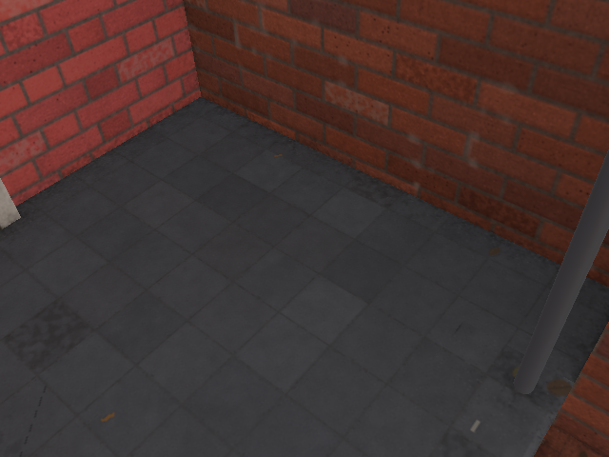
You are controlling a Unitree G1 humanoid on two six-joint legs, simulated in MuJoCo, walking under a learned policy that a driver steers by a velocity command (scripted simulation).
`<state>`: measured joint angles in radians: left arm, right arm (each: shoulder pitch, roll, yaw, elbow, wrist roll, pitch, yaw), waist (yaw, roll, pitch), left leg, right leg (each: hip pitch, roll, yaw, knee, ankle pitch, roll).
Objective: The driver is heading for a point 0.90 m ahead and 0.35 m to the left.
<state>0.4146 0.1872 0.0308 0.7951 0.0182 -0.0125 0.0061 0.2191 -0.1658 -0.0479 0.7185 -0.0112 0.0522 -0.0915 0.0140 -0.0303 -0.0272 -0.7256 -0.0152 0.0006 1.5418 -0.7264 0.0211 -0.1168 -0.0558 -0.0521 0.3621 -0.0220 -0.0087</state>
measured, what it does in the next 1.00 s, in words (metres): steps to the left, turning left: left foot 0.18 m higher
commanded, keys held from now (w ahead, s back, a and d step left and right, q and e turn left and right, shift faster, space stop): no key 0.04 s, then q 0.96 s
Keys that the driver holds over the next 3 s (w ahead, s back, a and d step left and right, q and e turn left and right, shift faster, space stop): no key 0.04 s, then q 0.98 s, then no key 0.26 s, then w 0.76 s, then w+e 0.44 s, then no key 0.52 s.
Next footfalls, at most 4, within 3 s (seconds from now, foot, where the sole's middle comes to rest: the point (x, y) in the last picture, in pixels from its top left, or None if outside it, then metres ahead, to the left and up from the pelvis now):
0.60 left None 0.09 0.21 -0.62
1.54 right None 0.23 0.03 -0.62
1.98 left None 0.46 0.40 -0.62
2.44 right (201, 319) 0.85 0.31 -0.62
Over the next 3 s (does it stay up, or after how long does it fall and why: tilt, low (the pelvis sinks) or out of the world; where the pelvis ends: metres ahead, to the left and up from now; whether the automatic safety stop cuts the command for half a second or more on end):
stays up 0.84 0.41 0.14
